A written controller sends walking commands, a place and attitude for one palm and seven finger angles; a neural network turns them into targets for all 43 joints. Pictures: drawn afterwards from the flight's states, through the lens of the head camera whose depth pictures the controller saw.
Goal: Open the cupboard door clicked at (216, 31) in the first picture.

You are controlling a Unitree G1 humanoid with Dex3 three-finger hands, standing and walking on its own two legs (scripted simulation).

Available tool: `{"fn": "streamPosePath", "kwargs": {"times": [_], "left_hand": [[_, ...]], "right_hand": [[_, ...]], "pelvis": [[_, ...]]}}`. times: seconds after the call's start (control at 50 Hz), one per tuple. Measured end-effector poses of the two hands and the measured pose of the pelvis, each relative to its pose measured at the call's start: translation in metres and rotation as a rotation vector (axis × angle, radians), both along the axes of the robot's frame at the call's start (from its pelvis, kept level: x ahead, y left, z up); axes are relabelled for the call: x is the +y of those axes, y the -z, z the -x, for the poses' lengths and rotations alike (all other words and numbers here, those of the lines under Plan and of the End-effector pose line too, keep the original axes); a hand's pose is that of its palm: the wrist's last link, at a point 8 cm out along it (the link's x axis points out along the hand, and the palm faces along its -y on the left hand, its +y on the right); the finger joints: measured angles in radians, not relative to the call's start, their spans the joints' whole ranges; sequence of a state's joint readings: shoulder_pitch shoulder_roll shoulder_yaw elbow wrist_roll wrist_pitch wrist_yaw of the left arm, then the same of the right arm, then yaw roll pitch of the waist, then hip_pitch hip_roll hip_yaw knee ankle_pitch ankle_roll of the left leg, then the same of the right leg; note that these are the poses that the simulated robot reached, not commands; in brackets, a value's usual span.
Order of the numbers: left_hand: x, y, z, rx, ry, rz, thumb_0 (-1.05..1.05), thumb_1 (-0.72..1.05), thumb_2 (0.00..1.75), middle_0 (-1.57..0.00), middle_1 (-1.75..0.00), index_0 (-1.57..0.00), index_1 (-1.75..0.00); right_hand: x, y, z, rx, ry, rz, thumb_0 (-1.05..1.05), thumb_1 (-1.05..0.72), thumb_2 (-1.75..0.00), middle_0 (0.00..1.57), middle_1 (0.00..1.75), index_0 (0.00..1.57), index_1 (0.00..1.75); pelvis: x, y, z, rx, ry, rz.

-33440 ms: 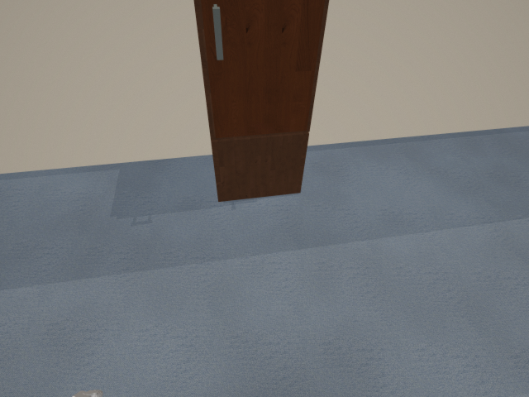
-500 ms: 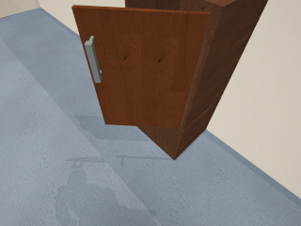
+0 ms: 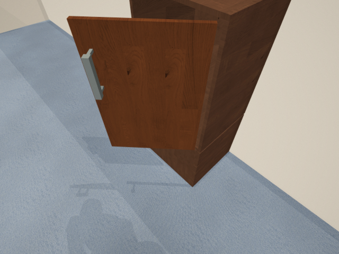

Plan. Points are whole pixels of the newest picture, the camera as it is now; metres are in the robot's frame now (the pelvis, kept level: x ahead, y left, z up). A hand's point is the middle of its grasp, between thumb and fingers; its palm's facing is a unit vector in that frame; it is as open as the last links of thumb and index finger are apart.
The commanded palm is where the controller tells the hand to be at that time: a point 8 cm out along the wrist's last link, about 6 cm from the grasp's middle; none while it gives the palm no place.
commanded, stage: come to a stop and stand still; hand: left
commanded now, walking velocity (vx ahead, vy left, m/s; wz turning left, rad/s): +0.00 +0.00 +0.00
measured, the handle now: (95, 75) +0.60 +0.26 +0.09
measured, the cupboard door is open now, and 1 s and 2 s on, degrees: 43 43 43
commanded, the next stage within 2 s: look again from close up in 0.60 s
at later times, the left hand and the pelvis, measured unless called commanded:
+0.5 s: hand out of the picture +0.01 +0.18 -0.18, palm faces +0.04 -0.98 -0.17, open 7.4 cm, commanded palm none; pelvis +0.02 +0.01 +0.00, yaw +0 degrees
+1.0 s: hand out of the picture +0.04 +0.23 -0.18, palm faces -0.02 -0.97 -0.25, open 7.4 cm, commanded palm none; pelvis +0.00 +0.05 -0.01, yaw -2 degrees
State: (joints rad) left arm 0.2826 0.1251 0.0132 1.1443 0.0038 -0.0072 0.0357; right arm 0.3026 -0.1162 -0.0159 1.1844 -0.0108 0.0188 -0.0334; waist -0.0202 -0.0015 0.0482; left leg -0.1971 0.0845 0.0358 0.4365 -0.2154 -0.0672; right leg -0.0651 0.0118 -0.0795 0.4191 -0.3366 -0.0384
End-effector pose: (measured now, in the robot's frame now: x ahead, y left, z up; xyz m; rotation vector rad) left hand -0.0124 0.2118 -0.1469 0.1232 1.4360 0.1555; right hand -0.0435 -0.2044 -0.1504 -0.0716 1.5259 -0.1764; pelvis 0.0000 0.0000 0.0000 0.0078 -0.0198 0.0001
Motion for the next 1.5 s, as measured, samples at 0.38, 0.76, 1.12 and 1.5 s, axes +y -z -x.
{"fn": "streamPosePath", "kwargs": {"times": [0.38,0.76,1.12,1.5], "left_hand": [[0.004,0.004,-0.01,0.008,-0.015,0.021,0.0,0.91,0.9,-0.2,-0.29,-0.2,-0.3],[0.032,0.001,-0.03,-0.04,0.045,-0.027,0.0,0.91,0.9,-0.2,-0.29,-0.2,-0.3],[0.078,-0.002,-0.039,-0.145,0.101,-0.071,0.0,0.91,0.9,-0.2,-0.29,-0.2,-0.3],[0.064,0.009,0.008,0.001,0.057,-0.015,0.0,0.91,0.9,-0.2,-0.29,-0.2,-0.3]], "right_hand": [[-0.006,-0.006,-0.057,-0.098,-0.041,0.058,0.01,-0.92,-0.9,0.2,0.3,0.2,0.3],[0.004,-0.004,-0.063,-0.125,-0.035,0.056,0.01,-0.93,-0.9,0.2,0.3,0.2,0.3],[0.024,-0.002,-0.05,-0.233,-0.049,0.055,0.01,-0.93,-0.9,0.2,0.3,0.2,0.3],[0.018,-0.001,-0.036,-0.144,-0.048,0.055,0.0,-0.91,-0.9,0.2,0.3,0.2,0.3]], "pelvis": [[0.009,0.0,-0.017,0.003,0.003,-0.003],[0.027,0.002,-0.018,0.026,0.025,0.013],[0.05,0.009,0.013,-0.003,0.042,0.004],[0.046,0.011,0.001,0.014,0.043,0.005]]}}
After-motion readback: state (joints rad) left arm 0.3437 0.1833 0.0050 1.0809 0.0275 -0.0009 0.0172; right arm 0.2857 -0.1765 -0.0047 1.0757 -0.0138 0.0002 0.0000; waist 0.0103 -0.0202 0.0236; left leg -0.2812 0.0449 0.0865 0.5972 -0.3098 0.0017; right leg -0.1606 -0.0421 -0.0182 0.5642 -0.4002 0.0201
